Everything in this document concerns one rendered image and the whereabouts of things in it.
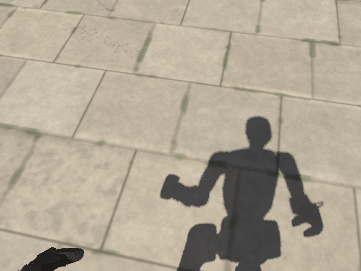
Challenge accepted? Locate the left robot hand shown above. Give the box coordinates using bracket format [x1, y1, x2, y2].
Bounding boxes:
[18, 247, 84, 271]

